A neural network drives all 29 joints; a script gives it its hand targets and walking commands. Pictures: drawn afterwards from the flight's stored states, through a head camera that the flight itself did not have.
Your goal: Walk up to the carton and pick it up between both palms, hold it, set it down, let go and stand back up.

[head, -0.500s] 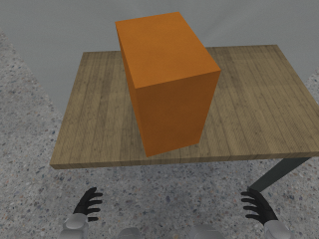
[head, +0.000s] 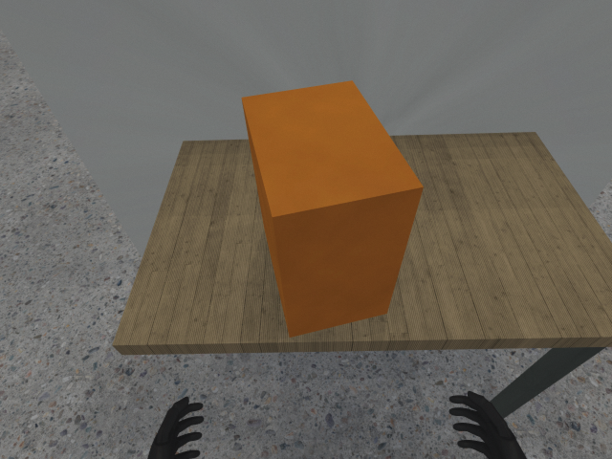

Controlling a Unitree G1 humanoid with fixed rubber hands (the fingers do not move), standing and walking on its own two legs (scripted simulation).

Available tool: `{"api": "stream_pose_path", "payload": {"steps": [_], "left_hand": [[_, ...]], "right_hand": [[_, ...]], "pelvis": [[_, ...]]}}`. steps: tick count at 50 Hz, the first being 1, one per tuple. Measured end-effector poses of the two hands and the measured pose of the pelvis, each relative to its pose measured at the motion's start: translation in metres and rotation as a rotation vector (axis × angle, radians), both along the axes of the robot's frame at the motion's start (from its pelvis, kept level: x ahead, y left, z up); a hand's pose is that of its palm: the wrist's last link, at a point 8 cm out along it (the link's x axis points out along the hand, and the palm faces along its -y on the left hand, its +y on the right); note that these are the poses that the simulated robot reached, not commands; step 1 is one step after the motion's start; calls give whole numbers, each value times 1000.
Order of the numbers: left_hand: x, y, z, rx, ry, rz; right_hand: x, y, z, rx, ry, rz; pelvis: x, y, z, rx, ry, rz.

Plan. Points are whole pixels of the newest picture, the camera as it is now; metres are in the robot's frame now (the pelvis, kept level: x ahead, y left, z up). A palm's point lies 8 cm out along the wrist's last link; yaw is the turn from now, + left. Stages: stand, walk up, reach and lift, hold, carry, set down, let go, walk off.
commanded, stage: reach and lift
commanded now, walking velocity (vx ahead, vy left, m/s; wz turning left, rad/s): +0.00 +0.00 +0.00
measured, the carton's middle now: (319, 213) +0.46 +0.01 +0.03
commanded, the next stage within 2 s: none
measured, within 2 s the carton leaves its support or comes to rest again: neither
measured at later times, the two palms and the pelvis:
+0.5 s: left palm (193, 430) +0.17 +0.18 -0.05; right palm (500, 416) +0.18 -0.21 -0.06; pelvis +0.02 +0.00 +0.00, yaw +0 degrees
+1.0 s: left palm (208, 382) +0.21 +0.16 -0.01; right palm (495, 361) +0.24 -0.21 -0.01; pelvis +0.01 -0.02 +0.00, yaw +0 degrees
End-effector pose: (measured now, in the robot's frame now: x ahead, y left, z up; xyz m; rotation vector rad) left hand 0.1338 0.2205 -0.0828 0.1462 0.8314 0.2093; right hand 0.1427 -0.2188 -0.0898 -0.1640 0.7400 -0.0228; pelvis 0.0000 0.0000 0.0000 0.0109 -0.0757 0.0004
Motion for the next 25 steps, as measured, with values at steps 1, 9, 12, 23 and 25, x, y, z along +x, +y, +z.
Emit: {"api": "stream_pose_path", "payload": {"steps": [1, 9, 12, 23, 25], "left_hand": [[0, -2, 1, -4, -9, 1], [11, -18, 7, -31, -88, 3], [18, -23, 11, -36, -123, 2], [32, -37, 27, -40, -231, 8], [33, -39, 29, -43, -248, 12]], "right_hand": [[2, 1, 1, 4, -8, 0], [16, 6, 8, 32, -58, -5], [22, 5, 12, 37, -82, -4], [37, 5, 30, 54, -187, 12], [39, 5, 33, 57, -204, 17]], "pelvis": [[1, 0, 0, 0, -1, 0], [12, 2, 2, -3, -8, -1], [15, 2, 2, -4, -11, 1], [23, -3, 3, -6, -17, 6], [23, -4, 3, -6, -16, 6]]}}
